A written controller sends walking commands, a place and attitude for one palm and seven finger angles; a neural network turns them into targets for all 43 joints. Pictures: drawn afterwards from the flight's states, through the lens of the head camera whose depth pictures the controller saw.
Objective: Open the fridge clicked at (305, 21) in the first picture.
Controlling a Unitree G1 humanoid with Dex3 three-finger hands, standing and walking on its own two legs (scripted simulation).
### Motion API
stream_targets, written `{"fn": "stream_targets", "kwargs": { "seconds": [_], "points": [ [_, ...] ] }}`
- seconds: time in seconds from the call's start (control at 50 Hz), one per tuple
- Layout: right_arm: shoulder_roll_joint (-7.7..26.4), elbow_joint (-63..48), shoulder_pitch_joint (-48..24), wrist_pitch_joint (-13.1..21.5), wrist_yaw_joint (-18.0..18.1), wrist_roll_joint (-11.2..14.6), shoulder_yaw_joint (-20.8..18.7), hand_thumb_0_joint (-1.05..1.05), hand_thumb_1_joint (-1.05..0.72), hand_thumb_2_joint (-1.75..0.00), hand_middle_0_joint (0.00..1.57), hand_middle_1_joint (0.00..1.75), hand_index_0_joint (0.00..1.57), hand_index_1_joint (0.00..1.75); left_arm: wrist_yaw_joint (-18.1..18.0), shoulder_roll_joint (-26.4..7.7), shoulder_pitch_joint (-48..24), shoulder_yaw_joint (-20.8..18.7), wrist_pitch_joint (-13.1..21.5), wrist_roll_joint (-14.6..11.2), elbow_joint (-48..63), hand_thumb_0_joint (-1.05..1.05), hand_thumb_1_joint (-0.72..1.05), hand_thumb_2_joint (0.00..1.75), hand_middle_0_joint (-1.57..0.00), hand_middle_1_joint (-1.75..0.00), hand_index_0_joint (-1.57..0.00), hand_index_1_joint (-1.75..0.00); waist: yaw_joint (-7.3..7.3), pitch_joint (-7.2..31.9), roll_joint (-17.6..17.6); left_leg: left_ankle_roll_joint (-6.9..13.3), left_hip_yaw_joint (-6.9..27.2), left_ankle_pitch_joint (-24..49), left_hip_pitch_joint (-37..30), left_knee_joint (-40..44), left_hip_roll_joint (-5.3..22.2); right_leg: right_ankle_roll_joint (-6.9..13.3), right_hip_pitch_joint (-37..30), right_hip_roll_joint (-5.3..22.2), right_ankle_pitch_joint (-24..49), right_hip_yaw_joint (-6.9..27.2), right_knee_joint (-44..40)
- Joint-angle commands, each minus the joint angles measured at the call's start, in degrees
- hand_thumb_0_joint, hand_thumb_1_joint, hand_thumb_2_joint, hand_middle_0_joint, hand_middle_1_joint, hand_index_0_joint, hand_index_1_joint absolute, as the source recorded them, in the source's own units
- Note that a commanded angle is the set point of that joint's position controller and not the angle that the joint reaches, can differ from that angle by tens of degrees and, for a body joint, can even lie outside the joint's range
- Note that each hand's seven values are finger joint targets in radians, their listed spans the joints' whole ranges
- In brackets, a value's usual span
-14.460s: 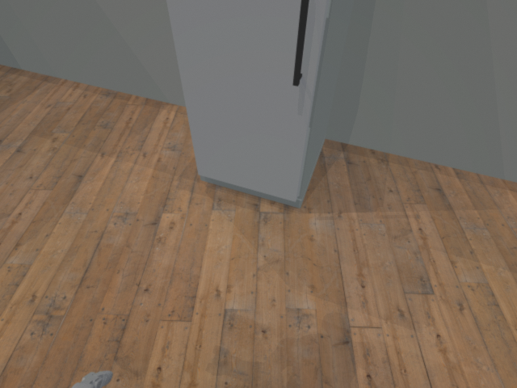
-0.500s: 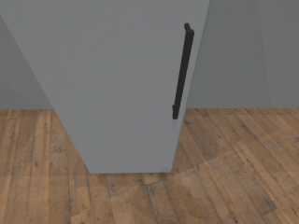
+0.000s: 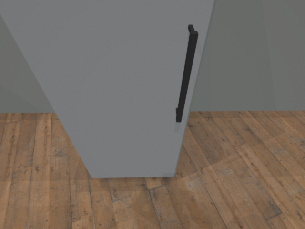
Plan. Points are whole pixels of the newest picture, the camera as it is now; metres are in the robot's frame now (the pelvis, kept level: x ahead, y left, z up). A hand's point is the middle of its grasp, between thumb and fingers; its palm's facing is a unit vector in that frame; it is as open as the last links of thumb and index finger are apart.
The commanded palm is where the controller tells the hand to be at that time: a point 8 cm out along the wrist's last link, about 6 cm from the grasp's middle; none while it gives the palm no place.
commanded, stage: look again from close up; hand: right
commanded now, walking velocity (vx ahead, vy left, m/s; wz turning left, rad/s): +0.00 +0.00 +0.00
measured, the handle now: (183, 81) +0.53 -0.07 +0.11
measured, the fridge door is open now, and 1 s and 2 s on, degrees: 0 0 0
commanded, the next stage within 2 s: shuffle to correct the standing spot in 0.60 s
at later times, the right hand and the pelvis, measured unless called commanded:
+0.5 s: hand out of the picture +0.06 -0.23 -0.17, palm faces -0.02 +0.96 -0.29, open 7.4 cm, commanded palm none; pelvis +0.01 +0.00 +0.00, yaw +0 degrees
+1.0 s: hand out of the picture +0.05 -0.18 -0.18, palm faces -0.07 +0.97 -0.23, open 7.4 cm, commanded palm none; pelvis +0.02 +0.02 -0.01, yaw +4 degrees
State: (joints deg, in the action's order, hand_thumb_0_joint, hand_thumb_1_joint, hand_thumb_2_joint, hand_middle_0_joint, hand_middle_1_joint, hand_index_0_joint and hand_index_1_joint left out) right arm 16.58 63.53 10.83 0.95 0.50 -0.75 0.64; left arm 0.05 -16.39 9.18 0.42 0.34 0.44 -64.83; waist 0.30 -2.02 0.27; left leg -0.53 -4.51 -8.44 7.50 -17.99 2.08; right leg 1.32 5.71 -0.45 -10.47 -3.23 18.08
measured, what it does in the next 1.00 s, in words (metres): stands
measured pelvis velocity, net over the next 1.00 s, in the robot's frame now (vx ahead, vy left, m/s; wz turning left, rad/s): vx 0.02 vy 0.02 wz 0.07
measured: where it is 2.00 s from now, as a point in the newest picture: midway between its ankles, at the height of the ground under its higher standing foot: outside the picture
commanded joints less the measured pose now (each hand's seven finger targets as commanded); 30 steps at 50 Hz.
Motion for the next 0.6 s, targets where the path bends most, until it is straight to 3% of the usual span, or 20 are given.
{"fn": "stream_targets", "kwargs": {
  "seconds": [0.0,0.58],
  "points": [
    [10.1,-3.3,-0.4,1.0,0.8,-0.1,-1.9,0.00,-0.90,-0.90,0.20,0.30,0.20,0.30,-0.6,-10.4,-0.9,-1.9,1.3,0.1,3.0,0.00,0.90,0.90,-0.20,-0.30,-0.20,-0.30,-0.31,1.3,-0.2,1.3,6.8,2.0,-0.8,3.0,6.5,-0.2,2.3,7.8,3.7,6.8,-3.9],
    [11.2,-3.2,-1.8,1.0,0.7,-0.2,-2.1,0.00,-0.90,-0.90,0.20,0.30,0.20,0.30,-0.8,-11.5,-1.5,-1.9,1.7,0.1,3.2,0.00,0.90,0.90,-0.20,-0.30,-0.20,-0.30,-0.19,2.0,-0.4,1.3,6.3,5.4,-2.4,2.4,6.6,-0.2,1.4,8.3,7.7,7.2,-4.4]
  ]
}}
